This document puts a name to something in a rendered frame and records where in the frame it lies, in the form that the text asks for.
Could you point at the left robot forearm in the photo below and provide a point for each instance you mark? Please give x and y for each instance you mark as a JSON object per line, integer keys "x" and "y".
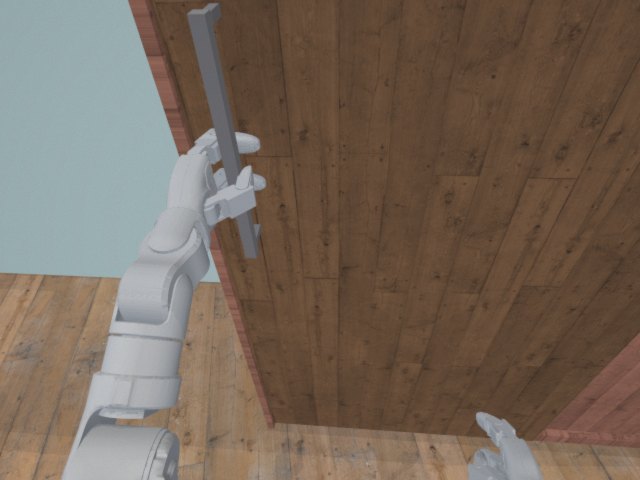
{"x": 139, "y": 373}

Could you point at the robot left upper arm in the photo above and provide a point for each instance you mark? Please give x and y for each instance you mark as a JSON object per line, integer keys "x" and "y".
{"x": 126, "y": 452}

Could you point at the wardrobe door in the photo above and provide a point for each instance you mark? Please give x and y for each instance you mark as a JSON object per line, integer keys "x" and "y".
{"x": 610, "y": 403}
{"x": 451, "y": 218}

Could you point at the handle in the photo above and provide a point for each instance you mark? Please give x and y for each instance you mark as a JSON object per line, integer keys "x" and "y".
{"x": 201, "y": 23}

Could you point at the right robot hand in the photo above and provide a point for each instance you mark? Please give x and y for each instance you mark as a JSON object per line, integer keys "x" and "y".
{"x": 516, "y": 460}

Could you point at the left robot hand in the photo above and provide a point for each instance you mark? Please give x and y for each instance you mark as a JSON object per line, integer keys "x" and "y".
{"x": 193, "y": 185}

